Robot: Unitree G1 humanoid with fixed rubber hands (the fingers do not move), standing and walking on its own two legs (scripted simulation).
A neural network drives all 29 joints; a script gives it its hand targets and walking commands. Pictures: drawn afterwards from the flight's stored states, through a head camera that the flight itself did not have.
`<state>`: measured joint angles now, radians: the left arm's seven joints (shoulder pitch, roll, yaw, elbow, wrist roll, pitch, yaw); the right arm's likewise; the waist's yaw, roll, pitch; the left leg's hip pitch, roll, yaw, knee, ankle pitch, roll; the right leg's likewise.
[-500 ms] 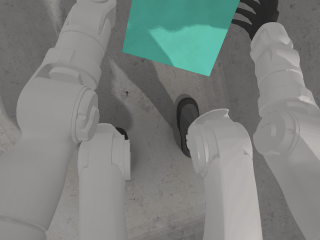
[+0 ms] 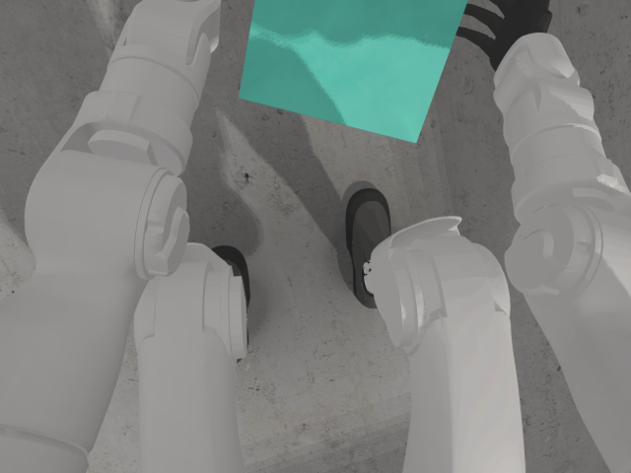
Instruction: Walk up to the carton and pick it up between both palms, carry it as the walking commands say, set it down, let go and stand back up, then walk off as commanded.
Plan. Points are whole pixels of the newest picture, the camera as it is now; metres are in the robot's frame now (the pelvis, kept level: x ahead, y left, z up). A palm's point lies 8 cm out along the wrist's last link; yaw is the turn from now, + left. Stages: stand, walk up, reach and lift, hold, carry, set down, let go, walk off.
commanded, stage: set down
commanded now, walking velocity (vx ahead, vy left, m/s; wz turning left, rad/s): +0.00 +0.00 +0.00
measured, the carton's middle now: (346, 24) +0.52 -0.10 -0.30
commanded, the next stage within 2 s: none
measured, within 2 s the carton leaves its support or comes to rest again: rests again in 0.36 s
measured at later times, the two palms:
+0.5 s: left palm out of the picture +0.54 +0.05 -0.22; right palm (530, 51) +0.47 -0.27 -0.20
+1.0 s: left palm out of the picture +0.56 +0.06 -0.18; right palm (571, 48) +0.46 -0.29 -0.18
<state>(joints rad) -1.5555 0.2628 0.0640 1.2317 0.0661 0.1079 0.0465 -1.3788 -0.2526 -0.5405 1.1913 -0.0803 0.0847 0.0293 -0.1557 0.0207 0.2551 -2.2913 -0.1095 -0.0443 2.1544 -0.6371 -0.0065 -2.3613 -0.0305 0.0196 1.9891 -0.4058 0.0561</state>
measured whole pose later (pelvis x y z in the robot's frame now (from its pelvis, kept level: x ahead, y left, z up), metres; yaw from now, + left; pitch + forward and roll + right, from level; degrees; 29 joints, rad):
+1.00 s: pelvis -0.02 -0.01 +0.00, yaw +1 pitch +33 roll -2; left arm -1.53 0.43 -0.16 1.02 -0.19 0.15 0.10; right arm -1.36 -0.31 -0.34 1.01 0.20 0.03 -0.10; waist -0.18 0.01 0.51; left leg -2.12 -0.07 -0.05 2.18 -0.63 -0.02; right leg -2.20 -0.03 0.00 2.03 -0.39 0.02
